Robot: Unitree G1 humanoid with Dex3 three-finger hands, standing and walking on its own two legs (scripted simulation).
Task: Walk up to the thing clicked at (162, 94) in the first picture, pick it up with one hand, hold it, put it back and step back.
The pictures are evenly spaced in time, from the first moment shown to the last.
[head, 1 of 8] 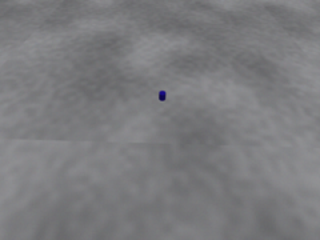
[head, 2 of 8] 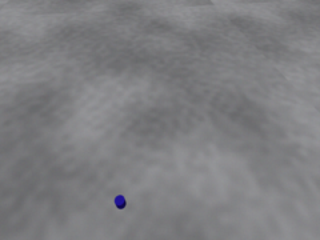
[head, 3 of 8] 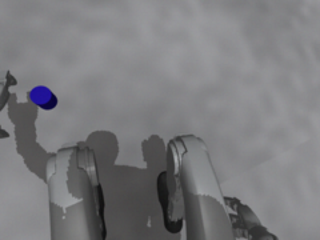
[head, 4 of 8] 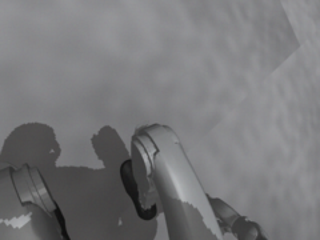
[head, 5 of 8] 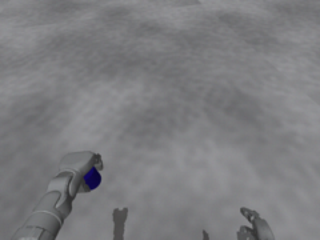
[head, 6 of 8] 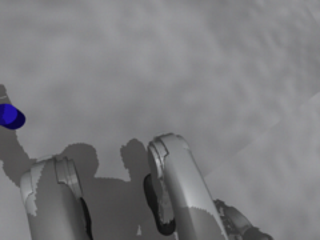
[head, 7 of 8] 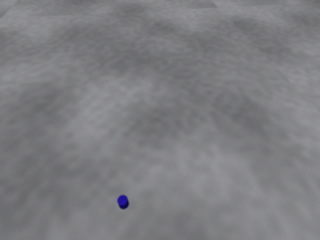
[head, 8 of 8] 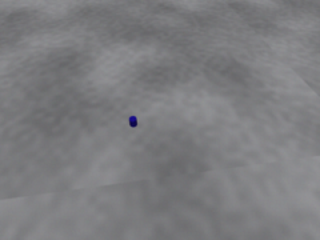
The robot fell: no
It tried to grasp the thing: yes
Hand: left
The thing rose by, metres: 0.67
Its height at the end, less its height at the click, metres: +0.00
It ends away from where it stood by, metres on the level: 0.01
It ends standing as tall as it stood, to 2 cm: yes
